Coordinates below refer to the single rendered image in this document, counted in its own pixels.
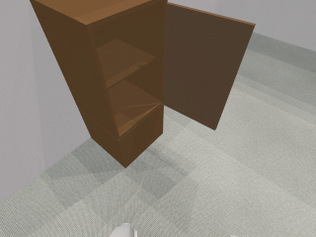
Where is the cupboard door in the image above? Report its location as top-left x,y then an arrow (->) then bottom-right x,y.
163,2 -> 256,130

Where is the left robot thigh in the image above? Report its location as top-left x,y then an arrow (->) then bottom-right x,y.
110,225 -> 138,237

